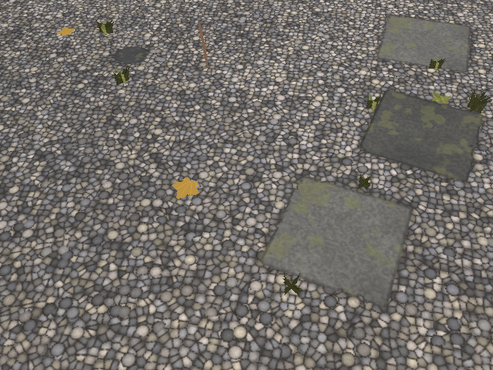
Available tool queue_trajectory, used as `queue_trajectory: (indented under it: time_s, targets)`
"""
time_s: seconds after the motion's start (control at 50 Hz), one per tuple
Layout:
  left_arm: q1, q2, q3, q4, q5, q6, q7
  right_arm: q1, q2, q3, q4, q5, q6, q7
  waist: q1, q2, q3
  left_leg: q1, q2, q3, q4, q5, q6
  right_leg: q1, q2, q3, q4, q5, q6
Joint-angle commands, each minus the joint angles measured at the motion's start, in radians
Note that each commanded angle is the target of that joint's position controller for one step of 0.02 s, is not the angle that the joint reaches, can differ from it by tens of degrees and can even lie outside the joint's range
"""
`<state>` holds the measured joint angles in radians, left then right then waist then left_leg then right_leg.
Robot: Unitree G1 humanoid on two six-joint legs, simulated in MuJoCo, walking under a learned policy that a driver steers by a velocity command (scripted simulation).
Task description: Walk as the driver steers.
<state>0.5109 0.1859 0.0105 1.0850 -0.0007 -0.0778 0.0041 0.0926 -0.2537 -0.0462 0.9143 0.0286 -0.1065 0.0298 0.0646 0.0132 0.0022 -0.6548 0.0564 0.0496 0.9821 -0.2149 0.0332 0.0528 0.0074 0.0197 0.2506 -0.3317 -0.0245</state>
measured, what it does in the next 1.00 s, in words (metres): walks ahead, turning right: left foot, then right foot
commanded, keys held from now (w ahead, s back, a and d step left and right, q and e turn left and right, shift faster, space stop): w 0.14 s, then w+e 0.86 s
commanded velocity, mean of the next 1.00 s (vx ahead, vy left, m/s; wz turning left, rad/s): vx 0.49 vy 0.00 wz -0.38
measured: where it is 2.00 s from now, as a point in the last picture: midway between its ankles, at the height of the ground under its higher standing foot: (352, 250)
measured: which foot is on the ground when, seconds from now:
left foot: up 0.00-0.14, down 0.16-0.76, up 0.78-1.00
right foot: down 0.00-0.18, up 0.20-0.72, down 0.74-1.00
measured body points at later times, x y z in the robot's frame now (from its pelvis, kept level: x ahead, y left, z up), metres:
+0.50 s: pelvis +0.27 +0.05 +0.00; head +0.28 +0.04 +0.45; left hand +0.43 +0.30 -0.11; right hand +0.25 -0.21 -0.14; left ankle +0.25 +0.14 -0.74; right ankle +0.39 -0.14 -0.66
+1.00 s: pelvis +0.54 -0.07 +0.01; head +0.57 -0.10 +0.45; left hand +0.72 +0.15 -0.10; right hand +0.60 -0.40 -0.10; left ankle +0.72 +0.07 -0.66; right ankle +0.52 -0.13 -0.74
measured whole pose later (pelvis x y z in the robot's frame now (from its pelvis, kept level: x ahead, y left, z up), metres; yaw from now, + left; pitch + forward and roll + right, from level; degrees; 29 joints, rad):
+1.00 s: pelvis +0.54 -0.07 +0.01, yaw -25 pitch +2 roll +1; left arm 0.31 0.25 0.07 0.78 -0.01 -0.07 -0.01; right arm 0.07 -0.30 -0.06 0.80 -0.01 -0.10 -0.01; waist 0.04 0.03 0.04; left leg -0.65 0.12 -0.08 0.94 -0.18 -0.04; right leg -0.19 0.11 0.06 0.33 -0.16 -0.11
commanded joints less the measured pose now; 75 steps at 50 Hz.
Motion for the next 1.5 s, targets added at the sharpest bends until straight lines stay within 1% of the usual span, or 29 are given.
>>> queue_trajectory:
  time_s: [0.02,0.1,0.16,0.18,0.2,0.24,0.28,0.4,0.62,0.68,0.72,0.74,0.76,0.78,0.8,0.82,0.84,0.88,0.96,1.06,1.16,1.22,1.24,1.26,1.28,1.3,1.34,1.42,1.5]
  targets:
    - [-0.027,0.185,0.029,-0.065,-0.002,-0.012,0.024,-0.193,0.013,0.021,-0.123,-0.008,-0.003,0.012,-0.011,-0.124,0.134,0.102,-0.029,0.028,-0.289,0.198,-0.025,-0.210,-0.173,0.083,-0.191,0.367,-0.141]
    - [-0.008,0.210,0.049,-0.047,-0.023,-0.017,0.025,-0.189,-0.082,-0.004,-0.149,0.002,0.007,0.008,-0.062,-0.135,0.120,0.192,-0.052,-0.007,-0.435,0.231,0.023,-0.060,-0.241,0.067,-0.129,0.580,-0.115]
    - [-0.026,0.201,0.051,-0.063,0.001,0.012,0.019,0.145,-0.168,-0.057,-0.055,0.008,0.016,-0.005,-0.228,-0.141,-0.102,0.618,-0.086,0.004,-0.417,0.157,0.093,-0.100,-0.191,0.014,0.326,0.931,-0.054]
    - [-0.002,0.143,0.030,-0.091,0.024,0.014,0.014,0.308,-0.247,-0.075,-0.027,-0.007,0.022,-0.017,-0.256,0.013,-0.243,0.919,0.138,-0.265,-0.405,0.069,0.152,-0.342,-0.118,-0.004,0.663,0.557,-0.032]
    - [0.144,-0.021,-0.008,-0.082,-0.005,-0.003,0.005,0.344,-0.265,-0.069,-0.007,-0.027,0.018,0.000,-0.164,0.308,-0.418,1.110,0.364,-0.769,-0.619,-0.215,0.301,-0.611,0.062,0.067,0.999,-0.219,0.004]
    - [-0.067,0.163,0.042,-0.128,-0.059,-0.034,0.005,0.183,-0.130,-0.032,-0.025,-0.015,0.000,0.003,-0.158,0.130,-0.118,0.805,0.304,-0.615,-0.742,-0.249,0.195,-0.744,-0.032,0.124,1.121,-0.118,-0.038]
    - [-0.122,0.152,0.055,-0.136,-0.040,-0.024,0.022,0.054,-0.087,-0.021,-0.032,-0.029,-0.018,0.008,-0.088,0.028,-0.019,0.537,0.234,-0.367,-0.791,-0.023,0.152,-0.637,-0.121,0.102,1.029,0.036,-0.041]
    - [-0.178,0.113,0.072,-0.184,-0.029,0.038,0.025,0.076,-0.094,-0.024,0.023,-0.043,-0.032,-0.014,-0.036,0.048,0.062,0.419,0.196,-0.114,-0.908,0.065,0.162,-0.684,-0.167,0.115,0.886,0.168,-0.023]
    - [-0.528,0.081,0.046,-0.351,-0.020,0.016,-0.051,0.255,-0.163,-0.037,0.054,-0.026,0.022,-0.053,-0.149,-0.010,0.124,0.734,0.227,0.118,-0.835,0.299,0.128,-0.829,-0.124,-0.040,0.418,0.347,-0.026]
    - [-0.511,0.118,0.059,-0.392,-0.025,0.020,-0.071,0.231,-0.198,-0.049,0.034,-0.019,0.046,-0.055,-0.105,0.041,0.076,0.791,0.242,0.163,-0.691,0.677,0.099,-0.714,-0.057,-0.116,0.386,0.202,-0.072]
    - [-0.331,0.187,0.097,-0.368,-0.030,0.025,-0.072,0.200,-0.221,-0.056,0.014,-0.017,0.062,-0.062,0.006,0.079,-0.042,0.760,0.223,0.193,-0.413,0.963,0.069,-0.456,0.032,-0.163,0.370,0.143,-0.123]
    - [-0.159,0.256,0.135,-0.326,-0.032,0.028,-0.057,0.189,-0.213,-0.051,0.001,-0.016,0.064,-0.064,0.093,0.049,-0.131,0.623,0.181,0.207,-0.170,0.864,0.028,-0.183,0.057,-0.123,0.300,0.198,-0.167]
    - [-0.062,0.363,0.165,-0.305,-0.031,0.039,-0.031,0.230,-0.126,-0.025,-0.037,-0.043,0.048,-0.059,0.073,-0.152,-0.223,0.271,0.087,0.206,0.185,0.265,-0.025,0.141,-0.168,0.256,0.278,0.153,-0.263]
    - [-0.095,0.393,0.158,-0.341,-0.021,0.024,-0.035,0.257,-0.052,0.004,-0.083,-0.034,0.001,-0.041,0.003,-0.249,-0.369,-0.028,-0.115,-0.022,0.448,-0.376,-0.056,0.353,-0.364,0.834,0.086,0.023,-0.444]
    - [-0.087,0.300,0.131,-0.339,-0.010,0.014,-0.040,0.117,-0.146,-0.020,-0.112,0.006,-0.036,-0.027,0.064,-0.126,-0.319,-0.146,-0.056,-0.152,0.472,-0.318,-0.026,0.343,-0.340,0.760,0.026,0.038,-0.379]
    - [-0.133,0.255,0.119,-0.339,-0.010,0.005,-0.037,0.072,-0.149,-0.019,-0.131,0.023,-0.054,-0.022,0.042,-0.100,-0.192,-0.175,-0.009,-0.140,0.407,-0.226,0.001,0.216,-0.303,0.589,0.033,0.115,-0.333]
    - [-0.214,0.226,0.110,-0.356,-0.014,0.000,-0.037,0.077,-0.140,-0.020,-0.116,0.005,-0.058,-0.031,-0.013,-0.004,-0.118,-0.113,0.037,-0.137,0.309,-0.156,0.002,0.055,-0.251,0.463,0.029,0.215,-0.295]
    - [-0.297,0.180,0.092,-0.389,-0.002,-0.003,-0.032,0.110,-0.157,-0.037,-0.104,-0.020,-0.031,-0.034,-0.077,-0.024,-0.067,0.019,0.079,-0.140,0.192,-0.091,-0.016,-0.137,-0.192,0.345,-0.009,0.355,-0.267]
    - [-0.252,0.235,0.106,-0.385,-0.014,-0.008,-0.007,0.045,-0.113,-0.032,-0.146,-0.046,0.003,-0.039,-0.079,-0.029,-0.023,0.024,0.055,-0.104,-0.014,0.035,-0.085,-0.251,-0.148,0.252,-0.043,0.479,-0.271]
    - [-0.185,0.247,0.109,-0.371,-0.019,0.006,0.009,-0.137,-0.081,-0.016,-0.207,-0.032,-0.007,-0.028,-0.007,-0.094,0.008,0.109,-0.025,-0.085,-0.390,0.316,-0.093,-0.302,-0.086,0.215,-0.023,0.314,-0.194]
    - [-0.145,0.238,0.108,-0.354,-0.024,0.019,0.018,-0.171,-0.138,-0.030,-0.240,-0.020,-0.028,-0.008,-0.009,-0.121,0.005,0.148,-0.042,-0.134,-0.504,0.254,-0.056,-0.177,-0.149,0.348,0.092,0.260,-0.172]
    - [-0.179,0.215,0.100,-0.374,-0.017,0.030,0.021,-0.001,-0.183,-0.055,-0.200,-0.026,-0.045,-0.012,-0.101,-0.145,-0.066,0.382,-0.049,-0.105,-0.558,0.172,0.002,-0.172,-0.107,0.367,0.259,0.387,-0.131]
    - [-0.189,0.164,0.079,-0.395,-0.006,0.028,0.015,0.143,-0.227,-0.069,-0.185,-0.044,-0.048,-0.019,-0.167,-0.082,-0.200,0.637,0.079,-0.215,-0.525,0.138,0.061,-0.276,-0.047,0.304,0.499,0.320,-0.096]
    - [-0.051,0.094,0.059,-0.418,-0.027,0.019,0.014,0.270,-0.313,-0.092,-0.161,-0.058,-0.036,-0.023,-0.129,0.211,-0.353,1.020,0.320,-0.640,-0.576,-0.032,0.222,-0.635,0.105,0.170,0.851,-0.081,-0.015]
    - [-0.021,0.168,0.063,-0.411,-0.042,0.015,0.016,0.271,-0.246,-0.078,-0.154,-0.030,-0.029,-0.015,-0.126,0.285,-0.349,1.044,0.383,-0.865,-0.664,-0.260,0.248,-0.807,0.052,0.174,1.024,-0.262,-0.004]
    - [-0.116,0.251,0.085,-0.412,-0.041,0.021,0.017,0.201,-0.167,-0.057,-0.181,-0.027,-0.020,-0.020,-0.146,0.162,-0.191,0.906,0.346,-0.713,-0.679,-0.201,0.205,-0.852,0.010,0.176,1.083,-0.187,0.009]
    - [-0.229,0.244,0.091,-0.439,-0.010,0.030,0.023,0.104,-0.118,-0.036,-0.186,-0.045,-0.005,-0.019,-0.111,0.043,-0.040,0.634,0.256,-0.426,-0.669,0.273,0.171,-0.770,-0.037,0.128,1.031,-0.094,0.030]
    - [-0.197,0.149,0.076,-0.452,-0.015,0.054,0.021,0.081,-0.125,-0.034,-0.147,-0.045,-0.012,-0.013,-0.047,0.099,-0.044,0.495,0.187,-0.192,-0.696,0.711,0.189,-0.641,-0.051,0.074,0.830,-0.070,0.048]
    - [-0.257,0.122,0.056,-0.472,-0.003,0.060,0.011,0.054,-0.171,-0.044,-0.123,-0.025,0.013,-0.028,-0.051,0.093,-0.105,0.484,0.170,-0.080,-0.715,0.739,0.187,-0.523,-0.055,0.030,0.567,0.148,0.055]
Next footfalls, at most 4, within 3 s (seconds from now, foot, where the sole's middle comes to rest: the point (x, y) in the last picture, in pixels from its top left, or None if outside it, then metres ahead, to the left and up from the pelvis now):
0.16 left None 0.29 0.14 -0.78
0.74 right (333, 352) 0.55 -0.14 -0.78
1.24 left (310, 242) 0.91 -0.09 -0.78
1.66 right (399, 261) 0.85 -0.36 -0.78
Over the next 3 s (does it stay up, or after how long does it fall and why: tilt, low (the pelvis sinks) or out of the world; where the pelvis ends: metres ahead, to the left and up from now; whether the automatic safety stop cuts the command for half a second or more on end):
stays up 1.00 -0.36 -0.01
